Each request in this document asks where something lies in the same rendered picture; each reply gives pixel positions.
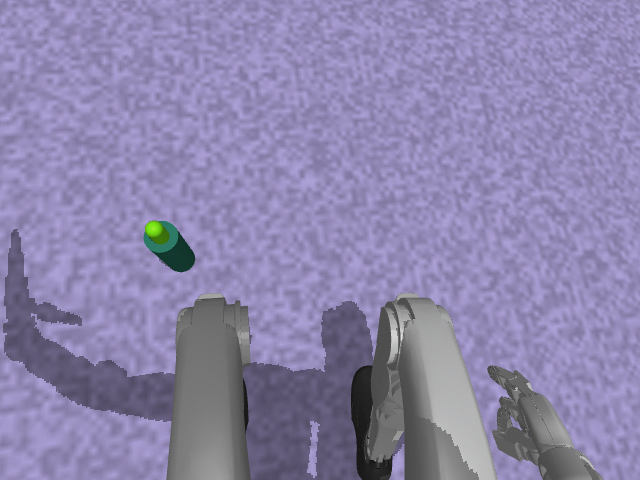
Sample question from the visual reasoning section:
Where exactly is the right robot arm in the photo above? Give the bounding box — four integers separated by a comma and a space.
538, 447, 604, 480

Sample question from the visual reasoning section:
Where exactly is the right robot hand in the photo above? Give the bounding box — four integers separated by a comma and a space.
487, 365, 575, 466

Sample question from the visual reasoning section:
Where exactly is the bottle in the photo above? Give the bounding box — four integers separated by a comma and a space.
144, 221, 195, 272

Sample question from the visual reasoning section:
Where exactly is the right robot foot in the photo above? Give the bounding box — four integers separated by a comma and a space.
351, 366, 392, 480

